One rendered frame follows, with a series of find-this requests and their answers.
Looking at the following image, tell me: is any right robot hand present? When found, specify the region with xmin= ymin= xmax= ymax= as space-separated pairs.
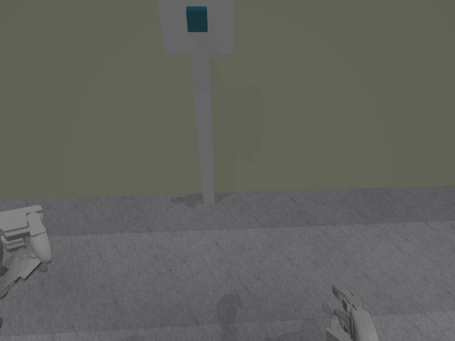
xmin=326 ymin=284 xmax=380 ymax=341

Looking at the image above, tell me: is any left robot hand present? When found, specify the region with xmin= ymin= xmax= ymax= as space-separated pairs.
xmin=0 ymin=205 xmax=52 ymax=300

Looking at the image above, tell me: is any button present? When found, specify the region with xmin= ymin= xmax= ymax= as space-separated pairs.
xmin=186 ymin=6 xmax=208 ymax=32

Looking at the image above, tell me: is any panel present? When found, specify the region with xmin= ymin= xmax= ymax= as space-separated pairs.
xmin=157 ymin=0 xmax=235 ymax=205

